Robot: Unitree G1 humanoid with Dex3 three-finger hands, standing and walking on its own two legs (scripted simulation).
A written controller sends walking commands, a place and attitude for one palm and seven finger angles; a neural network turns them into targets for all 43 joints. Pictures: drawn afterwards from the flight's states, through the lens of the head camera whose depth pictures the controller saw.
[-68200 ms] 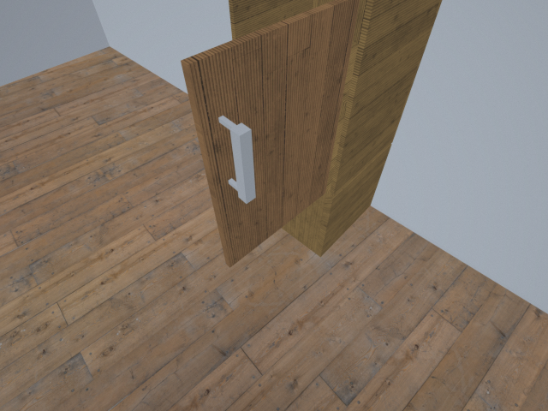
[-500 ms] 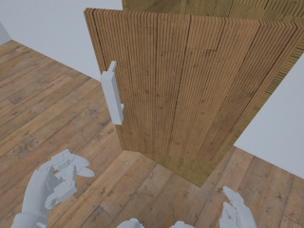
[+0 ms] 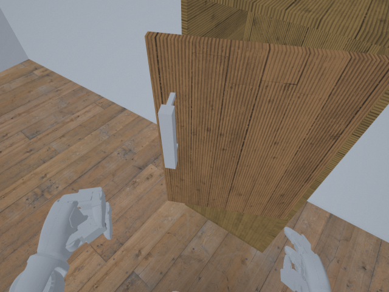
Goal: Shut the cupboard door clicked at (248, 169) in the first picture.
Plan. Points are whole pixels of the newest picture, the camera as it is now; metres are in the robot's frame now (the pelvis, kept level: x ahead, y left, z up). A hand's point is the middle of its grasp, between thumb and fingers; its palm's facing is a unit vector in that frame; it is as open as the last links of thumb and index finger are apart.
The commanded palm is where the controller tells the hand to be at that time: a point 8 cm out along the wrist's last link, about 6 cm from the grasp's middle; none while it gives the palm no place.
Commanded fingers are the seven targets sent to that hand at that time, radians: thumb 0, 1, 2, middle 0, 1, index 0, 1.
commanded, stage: raise the hand and make a fist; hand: left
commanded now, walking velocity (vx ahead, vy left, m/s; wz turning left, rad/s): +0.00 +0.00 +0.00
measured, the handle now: (171, 132) +0.42 +0.09 +0.10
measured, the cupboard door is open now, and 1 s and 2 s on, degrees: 24 24 24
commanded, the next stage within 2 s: bring the fist close to the handle in 0.56 s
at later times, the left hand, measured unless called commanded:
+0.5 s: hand (95, 215) +0.22 +0.19 +0.10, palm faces -0.05 -1.00 -0.04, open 3.1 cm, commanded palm +0.20 +0.24 +0.10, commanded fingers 0.00 0.90 0.90 -1.30 -1.50 -1.30 -1.50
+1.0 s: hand (128, 204) +0.25 +0.14 +0.10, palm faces -0.09 -1.00 -0.03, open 3.1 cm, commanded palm +0.23 +0.19 +0.10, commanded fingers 0.00 0.90 0.90 -1.30 -1.50 -1.30 -1.50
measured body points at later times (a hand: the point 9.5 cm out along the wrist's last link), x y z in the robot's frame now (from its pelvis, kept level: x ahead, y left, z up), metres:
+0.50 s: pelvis +0.00 +0.00 +0.01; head +0.02 +0.01 +0.46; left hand +0.22 +0.24 +0.10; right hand +0.17 -0.23 -0.05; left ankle +0.00 +0.05 -0.69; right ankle +0.01 -0.10 -0.69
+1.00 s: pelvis -0.01 -0.01 +0.01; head +0.01 -0.02 +0.46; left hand +0.25 +0.20 +0.10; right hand +0.17 -0.24 -0.06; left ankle +0.00 +0.04 -0.69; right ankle +0.01 -0.10 -0.69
